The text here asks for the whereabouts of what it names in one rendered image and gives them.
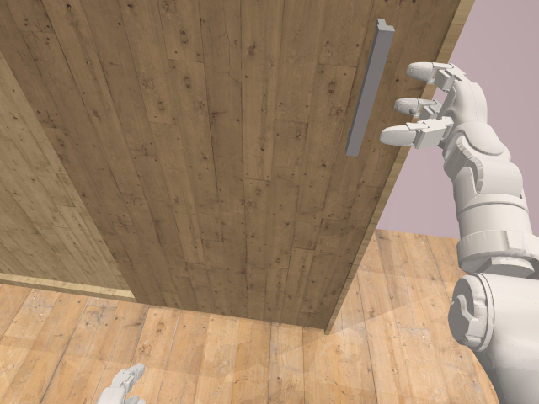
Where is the robot right upper arm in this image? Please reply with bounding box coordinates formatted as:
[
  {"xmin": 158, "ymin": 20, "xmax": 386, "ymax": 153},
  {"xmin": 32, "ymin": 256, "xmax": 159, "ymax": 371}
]
[{"xmin": 448, "ymin": 272, "xmax": 539, "ymax": 404}]

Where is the wardrobe door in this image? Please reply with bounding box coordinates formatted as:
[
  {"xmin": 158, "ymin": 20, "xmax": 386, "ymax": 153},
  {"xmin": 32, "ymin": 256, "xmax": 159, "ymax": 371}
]
[
  {"xmin": 0, "ymin": 0, "xmax": 458, "ymax": 329},
  {"xmin": 0, "ymin": 51, "xmax": 131, "ymax": 290}
]

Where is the robot right forearm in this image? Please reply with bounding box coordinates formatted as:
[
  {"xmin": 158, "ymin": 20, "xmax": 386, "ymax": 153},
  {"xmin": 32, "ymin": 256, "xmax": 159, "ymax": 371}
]
[{"xmin": 442, "ymin": 121, "xmax": 539, "ymax": 280}]

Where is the handle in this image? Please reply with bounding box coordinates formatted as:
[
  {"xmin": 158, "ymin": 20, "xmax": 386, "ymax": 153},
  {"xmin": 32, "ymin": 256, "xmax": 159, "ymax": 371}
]
[{"xmin": 345, "ymin": 19, "xmax": 395, "ymax": 157}]

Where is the robot right hand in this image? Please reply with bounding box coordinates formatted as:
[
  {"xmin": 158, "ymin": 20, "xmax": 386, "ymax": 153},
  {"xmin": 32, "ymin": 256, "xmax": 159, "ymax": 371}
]
[{"xmin": 380, "ymin": 62, "xmax": 488, "ymax": 149}]

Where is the robot left hand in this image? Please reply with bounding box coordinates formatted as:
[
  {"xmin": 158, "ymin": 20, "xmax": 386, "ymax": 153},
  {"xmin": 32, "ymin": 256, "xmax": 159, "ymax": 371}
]
[{"xmin": 96, "ymin": 364, "xmax": 146, "ymax": 404}]

